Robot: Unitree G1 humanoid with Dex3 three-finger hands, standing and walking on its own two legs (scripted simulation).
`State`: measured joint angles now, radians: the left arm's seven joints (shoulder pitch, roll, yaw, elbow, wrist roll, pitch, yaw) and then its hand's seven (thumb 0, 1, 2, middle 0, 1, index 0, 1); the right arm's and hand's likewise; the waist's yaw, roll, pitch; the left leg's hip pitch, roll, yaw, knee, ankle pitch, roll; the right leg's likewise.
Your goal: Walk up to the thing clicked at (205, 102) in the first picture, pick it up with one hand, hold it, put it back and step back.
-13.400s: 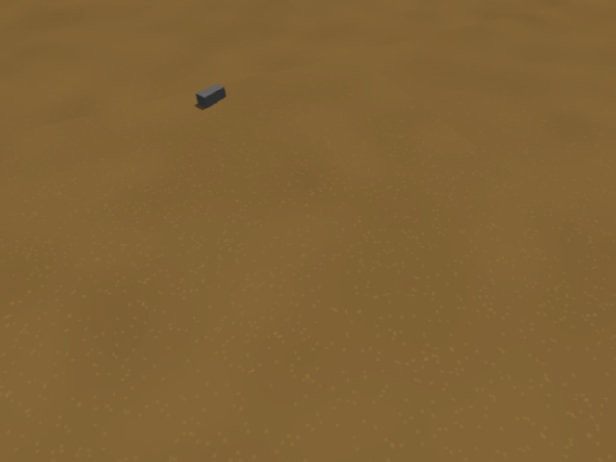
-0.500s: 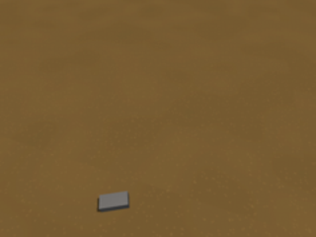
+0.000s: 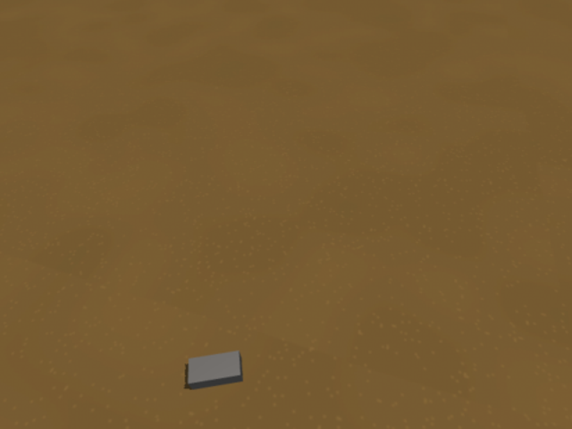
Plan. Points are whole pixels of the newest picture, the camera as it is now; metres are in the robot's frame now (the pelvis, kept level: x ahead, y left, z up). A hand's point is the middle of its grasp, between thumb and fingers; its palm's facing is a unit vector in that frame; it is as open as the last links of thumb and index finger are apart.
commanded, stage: stand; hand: left
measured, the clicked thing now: (215, 370) +0.44 +0.25 -0.74
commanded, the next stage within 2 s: walk up in 0.82 s
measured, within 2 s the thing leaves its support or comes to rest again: neither
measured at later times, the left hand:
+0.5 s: hand out of the picture +0.05 +0.28 -0.15, palm faces -0.02 -0.94 -0.35, open 7.4 cm
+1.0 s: hand out of the picture +0.05 +0.28 -0.16, palm faces +0.00 -0.92 -0.39, open 7.4 cm
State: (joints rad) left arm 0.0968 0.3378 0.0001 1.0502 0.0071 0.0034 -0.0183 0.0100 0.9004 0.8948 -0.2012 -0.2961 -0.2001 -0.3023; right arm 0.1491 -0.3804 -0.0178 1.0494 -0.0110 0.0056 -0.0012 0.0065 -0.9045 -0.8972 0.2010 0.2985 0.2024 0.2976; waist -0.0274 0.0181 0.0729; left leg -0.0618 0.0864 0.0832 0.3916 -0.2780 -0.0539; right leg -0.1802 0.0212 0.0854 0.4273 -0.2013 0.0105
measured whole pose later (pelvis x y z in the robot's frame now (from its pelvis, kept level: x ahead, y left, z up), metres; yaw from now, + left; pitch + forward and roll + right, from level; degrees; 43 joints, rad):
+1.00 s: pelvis -0.04 +0.01 -0.01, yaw +2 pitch -3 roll +1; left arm 0.07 0.39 0.03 1.02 0.00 0.03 0.01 0.01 0.90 0.89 -0.20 -0.30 -0.20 -0.30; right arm 0.05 -0.36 -0.05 1.05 0.01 0.04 0.01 0.01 -0.90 -0.90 0.20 0.30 0.20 0.30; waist -0.01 -0.01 0.17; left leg -0.20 0.05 0.06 0.52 -0.27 -0.02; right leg -0.28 -0.01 0.07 0.52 -0.19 0.03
